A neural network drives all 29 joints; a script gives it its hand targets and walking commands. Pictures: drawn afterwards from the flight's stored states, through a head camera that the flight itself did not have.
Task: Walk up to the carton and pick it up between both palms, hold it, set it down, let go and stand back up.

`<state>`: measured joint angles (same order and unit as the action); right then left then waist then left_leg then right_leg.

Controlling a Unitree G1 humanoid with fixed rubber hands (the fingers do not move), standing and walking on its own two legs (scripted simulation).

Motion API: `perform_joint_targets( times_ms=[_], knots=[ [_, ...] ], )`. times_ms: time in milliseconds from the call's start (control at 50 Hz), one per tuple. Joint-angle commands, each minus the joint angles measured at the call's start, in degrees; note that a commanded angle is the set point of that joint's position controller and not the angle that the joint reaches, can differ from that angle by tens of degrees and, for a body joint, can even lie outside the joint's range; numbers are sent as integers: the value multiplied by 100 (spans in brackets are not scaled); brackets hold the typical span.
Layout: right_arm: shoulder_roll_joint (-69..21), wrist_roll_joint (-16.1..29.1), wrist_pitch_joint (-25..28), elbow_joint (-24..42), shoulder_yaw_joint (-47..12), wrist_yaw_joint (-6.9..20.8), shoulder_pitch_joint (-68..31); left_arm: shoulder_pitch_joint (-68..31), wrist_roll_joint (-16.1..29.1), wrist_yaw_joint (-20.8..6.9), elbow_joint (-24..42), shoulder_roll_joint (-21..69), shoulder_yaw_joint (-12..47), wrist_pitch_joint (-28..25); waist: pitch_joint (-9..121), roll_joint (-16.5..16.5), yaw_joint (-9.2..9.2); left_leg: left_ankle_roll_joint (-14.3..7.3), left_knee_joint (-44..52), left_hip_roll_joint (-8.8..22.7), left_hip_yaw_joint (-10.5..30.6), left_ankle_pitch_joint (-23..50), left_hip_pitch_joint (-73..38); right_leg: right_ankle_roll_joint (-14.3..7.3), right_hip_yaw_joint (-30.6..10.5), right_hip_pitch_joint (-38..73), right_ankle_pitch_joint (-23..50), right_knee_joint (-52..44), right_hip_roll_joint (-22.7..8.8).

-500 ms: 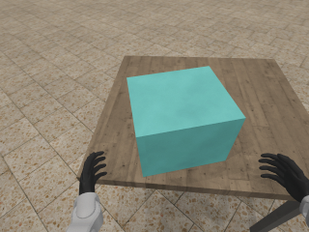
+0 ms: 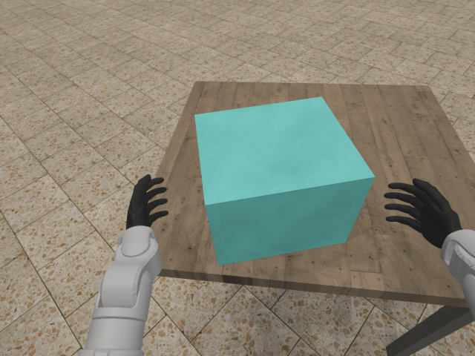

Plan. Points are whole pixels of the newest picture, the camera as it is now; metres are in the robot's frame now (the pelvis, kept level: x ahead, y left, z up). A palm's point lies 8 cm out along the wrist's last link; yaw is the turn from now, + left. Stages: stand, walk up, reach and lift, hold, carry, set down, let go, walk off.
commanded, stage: reach and lift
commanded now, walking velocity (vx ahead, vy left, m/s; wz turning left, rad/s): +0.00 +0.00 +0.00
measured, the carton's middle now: (271, 179) +0.46 -0.01 +0.01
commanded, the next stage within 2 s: none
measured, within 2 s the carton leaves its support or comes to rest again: neither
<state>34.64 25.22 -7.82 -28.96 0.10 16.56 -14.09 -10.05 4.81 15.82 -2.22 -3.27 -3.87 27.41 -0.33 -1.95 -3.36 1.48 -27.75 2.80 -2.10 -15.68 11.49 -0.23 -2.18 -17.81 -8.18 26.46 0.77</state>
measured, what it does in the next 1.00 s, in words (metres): stands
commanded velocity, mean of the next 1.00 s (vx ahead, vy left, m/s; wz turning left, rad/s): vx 0.00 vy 0.00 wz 0.00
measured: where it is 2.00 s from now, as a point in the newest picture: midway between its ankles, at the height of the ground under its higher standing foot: outside the picture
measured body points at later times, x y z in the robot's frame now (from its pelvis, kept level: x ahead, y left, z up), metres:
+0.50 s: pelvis +0.00 +0.00 +0.00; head +0.01 -0.02 +0.45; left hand +0.35 +0.21 +0.14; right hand +0.41 -0.25 +0.14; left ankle -0.01 +0.14 -0.74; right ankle +0.06 -0.12 -0.74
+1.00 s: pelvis +0.01 +0.00 +0.00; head +0.07 -0.01 +0.45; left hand +0.39 +0.22 +0.15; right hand +0.47 -0.23 +0.16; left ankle -0.01 +0.14 -0.74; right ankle +0.06 -0.12 -0.74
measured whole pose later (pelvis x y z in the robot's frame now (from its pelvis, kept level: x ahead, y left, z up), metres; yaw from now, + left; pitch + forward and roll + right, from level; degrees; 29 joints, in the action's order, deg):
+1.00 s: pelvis +0.01 +0.00 +0.00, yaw +0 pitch +5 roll +0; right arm 40.1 25.2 -19.0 -37.5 -3.2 14.3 -46.0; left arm -35.8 6.3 15.3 -4.8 -4.5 -9.6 41.0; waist -1.2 -2.8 -7.2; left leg 1.7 -27.2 2.8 -2.1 -15.1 17.2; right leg -0.2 -2.2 -22.8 -6.8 24.3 0.8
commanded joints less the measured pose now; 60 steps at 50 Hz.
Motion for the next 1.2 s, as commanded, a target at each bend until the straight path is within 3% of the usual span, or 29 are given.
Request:
perform_joint_targets(
  times_ms=[0, 200, 440, 580, 660, 780, 880, 940, 1040, 1180],
  knots=[
    [1655, 75, 184, 1446, 704, -202, -2597, -1842, 212, -25, 1719, -546, -352, -40, 2007, 649, -325, 93, 937, -241, -50, 1072, 241, -493, 41, 1446, 882, -526, 389],
    [1799, 289, -214, 1075, 616, -259, -3424, -2631, 353, 71, 2048, -739, -467, 437, 2280, 500, -390, 199, 849, -202, -31, 1659, 199, -531, 106, 1600, 1286, -514, 519],
    [1711, 366, -826, -275, 145, -249, -4703, -3707, 237, -9, 606, -923, -879, 924, 1933, 708, -629, 97, 1025, -250, -95, 939, 961, -456, -81, 1856, 631, -614, 414],
    [1761, 211, -868, -211, 207, -281, -5581, -4350, 352, -25, 56, -1173, -936, 1024, 2456, 925, -649, 59, 992, -309, -159, 611, 1141, -364, -153, 1850, 228, -633, 337],
    [1866, 110, -880, -205, 304, -311, -5780, -4533, 453, -19, 95, -1228, -897, 1071, 2849, 911, -623, 93, 980, -288, -169, 870, 1031, -350, -61, 1894, 565, -543, 383],
    [1948, 129, -868, -316, 253, -378, -5860, -4625, 430, -70, 342, -1278, -957, 1133, 3469, 783, -621, 254, 785, -272, -171, 1942, 687, -370, 76, 2150, 1785, -385, 492],
    [1926, 252, -844, -412, 101, -375, -6073, -4788, 371, -88, 526, -1309, -1023, 1120, 3751, 675, -693, 347, 639, -272, -167, 2591, 543, -389, 91, 2255, 2396, -323, 532],
    [1804, 278, -833, -693, -29, -336, -6188, -4856, 341, -98, 267, -1237, -994, 1057, 3655, 680, -729, 336, 610, -253, -151, 2589, 622, -400, 87, 2169, 2357, -309, 534],
    [1377, 84, -704, -1351, -227, -232, -5918, -4486, 136, -181, -672, -965, -948, 793, 3268, 737, -814, 262, 686, -214, -147, 2192, 830, -401, 85, 1989, 1890, -366, 511],
    [1088, -447, -136, -1348, 46, -276, -5447, -4107, -57, -285, -900, -587, -827, 153, 3483, 579, -733, 342, 612, -181, -158, 2549, 761, -396, 203, 1836, 2015, -359, 556]
  ],
)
